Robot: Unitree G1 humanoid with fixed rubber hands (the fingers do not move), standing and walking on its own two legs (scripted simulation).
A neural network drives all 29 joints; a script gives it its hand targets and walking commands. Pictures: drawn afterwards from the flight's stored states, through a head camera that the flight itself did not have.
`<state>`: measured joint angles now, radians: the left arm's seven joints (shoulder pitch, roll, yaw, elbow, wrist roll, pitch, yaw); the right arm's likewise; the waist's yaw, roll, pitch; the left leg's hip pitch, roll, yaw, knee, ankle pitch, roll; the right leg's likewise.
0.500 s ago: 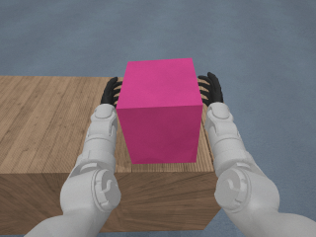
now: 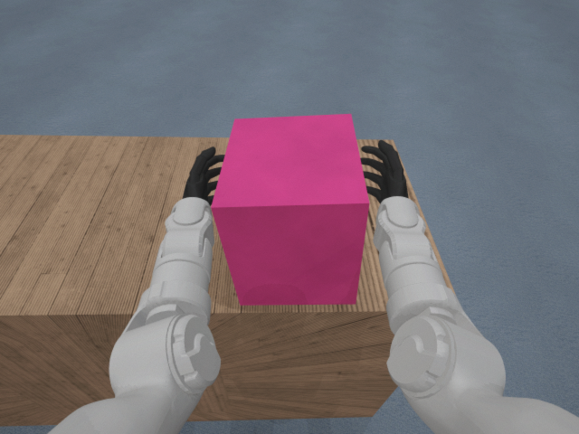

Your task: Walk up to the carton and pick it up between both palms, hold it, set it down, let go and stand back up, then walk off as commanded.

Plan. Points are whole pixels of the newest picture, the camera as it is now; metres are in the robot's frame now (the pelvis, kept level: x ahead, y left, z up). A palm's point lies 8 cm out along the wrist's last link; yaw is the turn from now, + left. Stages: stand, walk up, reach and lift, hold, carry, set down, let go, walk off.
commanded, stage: set down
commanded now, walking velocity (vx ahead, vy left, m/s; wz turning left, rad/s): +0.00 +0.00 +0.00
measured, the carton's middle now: (294, 211) +0.43 +0.00 +0.07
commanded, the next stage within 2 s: none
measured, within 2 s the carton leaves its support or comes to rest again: rests again in 0.84 s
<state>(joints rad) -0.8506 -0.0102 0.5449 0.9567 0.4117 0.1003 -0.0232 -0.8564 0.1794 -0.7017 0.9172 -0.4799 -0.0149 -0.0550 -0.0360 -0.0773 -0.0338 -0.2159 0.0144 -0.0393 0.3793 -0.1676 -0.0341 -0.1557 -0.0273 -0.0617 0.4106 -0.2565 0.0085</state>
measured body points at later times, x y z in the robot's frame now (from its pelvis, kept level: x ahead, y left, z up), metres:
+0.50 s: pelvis +0.00 +0.00 +0.00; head +0.00 +0.03 +0.45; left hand +0.43 +0.15 +0.10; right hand +0.41 -0.13 +0.11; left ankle +0.02 +0.14 -0.74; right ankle -0.03 -0.11 -0.74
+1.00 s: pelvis +0.00 +0.00 +0.00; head +0.00 +0.03 +0.45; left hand +0.43 +0.15 +0.10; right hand +0.40 -0.14 +0.11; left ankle +0.02 +0.14 -0.74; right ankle -0.03 -0.11 -0.74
